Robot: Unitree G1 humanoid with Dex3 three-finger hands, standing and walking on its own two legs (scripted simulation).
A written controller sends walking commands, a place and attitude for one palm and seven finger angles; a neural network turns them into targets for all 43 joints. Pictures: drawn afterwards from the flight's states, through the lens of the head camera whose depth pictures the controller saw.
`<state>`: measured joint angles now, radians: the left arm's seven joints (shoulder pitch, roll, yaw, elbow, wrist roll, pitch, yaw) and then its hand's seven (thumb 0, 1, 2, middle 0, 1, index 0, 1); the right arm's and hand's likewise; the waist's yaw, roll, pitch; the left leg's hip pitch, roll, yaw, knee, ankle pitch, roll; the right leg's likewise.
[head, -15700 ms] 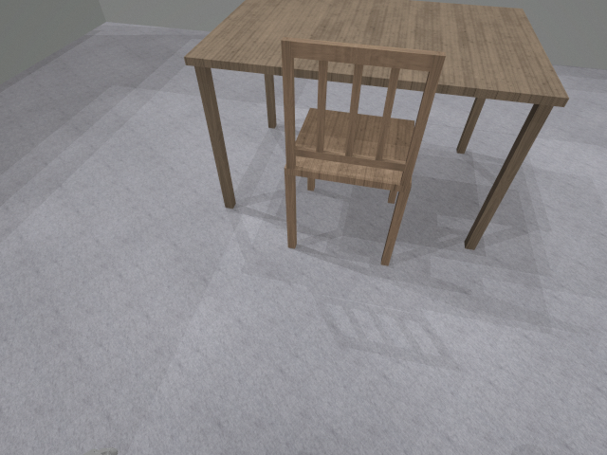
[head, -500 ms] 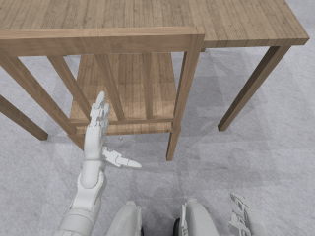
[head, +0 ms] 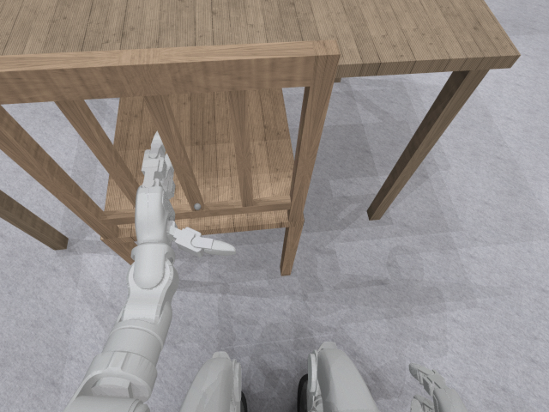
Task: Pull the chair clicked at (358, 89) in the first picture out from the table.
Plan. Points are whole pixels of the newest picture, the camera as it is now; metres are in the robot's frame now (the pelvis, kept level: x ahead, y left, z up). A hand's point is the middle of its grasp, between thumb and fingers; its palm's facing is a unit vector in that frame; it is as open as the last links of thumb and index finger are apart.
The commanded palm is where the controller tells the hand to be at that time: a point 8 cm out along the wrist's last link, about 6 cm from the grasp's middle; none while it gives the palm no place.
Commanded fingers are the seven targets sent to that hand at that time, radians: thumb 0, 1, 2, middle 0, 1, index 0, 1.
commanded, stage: push the fingers through the gap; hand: left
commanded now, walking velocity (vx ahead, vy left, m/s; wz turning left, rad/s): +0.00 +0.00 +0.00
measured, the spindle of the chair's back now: (181, 163) +0.48 +0.14 +0.02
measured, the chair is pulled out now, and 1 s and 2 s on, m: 0.00 0.00 0.00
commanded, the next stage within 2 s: hook a spindle and tug to test in 0.92 s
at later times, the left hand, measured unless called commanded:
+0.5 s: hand (201, 176) +0.45 +0.11 +0.02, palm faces +0.10 -0.99 -0.03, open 17.0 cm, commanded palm +0.42 +0.16 +0.02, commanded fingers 0.00 -0.50 0.30 -0.06 -0.08 -0.06 -0.08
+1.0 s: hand (201, 175) +0.45 +0.11 +0.02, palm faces +0.11 -0.99 -0.03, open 17.0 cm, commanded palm +0.43 +0.15 +0.02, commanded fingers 0.00 -0.50 0.30 -0.06 -0.08 -0.06 -0.08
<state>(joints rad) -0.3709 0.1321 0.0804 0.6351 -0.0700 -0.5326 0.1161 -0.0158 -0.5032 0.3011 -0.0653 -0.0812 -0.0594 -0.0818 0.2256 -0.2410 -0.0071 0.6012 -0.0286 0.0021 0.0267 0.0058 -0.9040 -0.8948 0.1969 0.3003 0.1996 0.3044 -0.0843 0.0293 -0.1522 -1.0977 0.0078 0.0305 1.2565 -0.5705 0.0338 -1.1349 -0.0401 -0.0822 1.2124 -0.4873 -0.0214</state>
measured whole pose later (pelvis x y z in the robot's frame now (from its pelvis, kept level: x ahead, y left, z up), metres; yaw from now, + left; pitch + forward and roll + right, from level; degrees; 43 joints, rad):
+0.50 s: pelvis +0.00 +0.00 +0.00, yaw -1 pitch +26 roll -1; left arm -0.60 0.17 0.19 0.88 -0.04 -0.58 0.14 -0.02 -0.50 0.30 -0.07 -0.08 -0.06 -0.08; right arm 0.26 -0.24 -0.01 0.63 -0.04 0.02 0.04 0.00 -0.90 -0.89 0.20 0.30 0.20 0.30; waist -0.12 0.04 -0.15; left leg -1.14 0.01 0.04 1.26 -0.57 0.04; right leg -1.18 -0.03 -0.07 1.21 -0.48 -0.02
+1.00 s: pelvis -0.01 +0.00 -0.01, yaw +0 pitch +26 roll -1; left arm -0.70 0.19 0.22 1.03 -0.01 -0.65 0.14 -0.02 -0.50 0.30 -0.07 -0.08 -0.06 -0.08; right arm 0.26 -0.24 0.00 0.64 -0.05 0.04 0.05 0.00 -0.90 -0.89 0.20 0.30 0.20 0.30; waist -0.13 0.03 -0.14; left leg -1.18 0.01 0.02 1.28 -0.55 0.03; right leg -1.21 -0.04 -0.09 1.22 -0.46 -0.03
